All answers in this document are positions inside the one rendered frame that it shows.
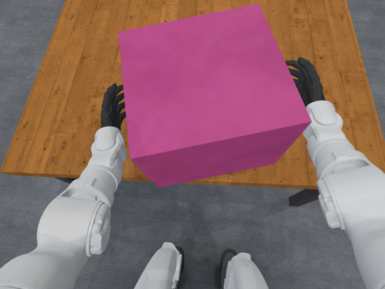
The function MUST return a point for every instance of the carton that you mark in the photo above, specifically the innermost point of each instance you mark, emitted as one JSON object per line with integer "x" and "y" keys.
{"x": 208, "y": 95}

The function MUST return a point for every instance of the robot left upper arm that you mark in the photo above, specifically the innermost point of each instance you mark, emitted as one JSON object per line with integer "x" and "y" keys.
{"x": 72, "y": 230}

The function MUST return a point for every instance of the right robot forearm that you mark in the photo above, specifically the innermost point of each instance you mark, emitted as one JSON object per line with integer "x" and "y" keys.
{"x": 327, "y": 145}

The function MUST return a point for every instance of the robot left hand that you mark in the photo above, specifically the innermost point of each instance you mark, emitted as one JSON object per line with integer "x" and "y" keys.
{"x": 110, "y": 114}

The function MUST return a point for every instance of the robot right foot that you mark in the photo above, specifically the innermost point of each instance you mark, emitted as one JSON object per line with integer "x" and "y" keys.
{"x": 226, "y": 257}

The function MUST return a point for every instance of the robot right hand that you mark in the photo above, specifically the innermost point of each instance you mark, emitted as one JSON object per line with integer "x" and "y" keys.
{"x": 308, "y": 82}

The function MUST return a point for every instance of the robot right upper arm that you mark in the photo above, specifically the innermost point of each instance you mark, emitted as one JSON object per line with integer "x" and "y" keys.
{"x": 354, "y": 200}

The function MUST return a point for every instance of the table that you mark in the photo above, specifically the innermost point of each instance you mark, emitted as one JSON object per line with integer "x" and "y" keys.
{"x": 63, "y": 112}

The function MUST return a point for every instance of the left robot forearm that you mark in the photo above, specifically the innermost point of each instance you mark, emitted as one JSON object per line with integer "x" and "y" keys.
{"x": 101, "y": 177}

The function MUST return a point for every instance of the robot left thigh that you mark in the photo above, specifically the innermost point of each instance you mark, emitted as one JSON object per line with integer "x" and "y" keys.
{"x": 162, "y": 270}

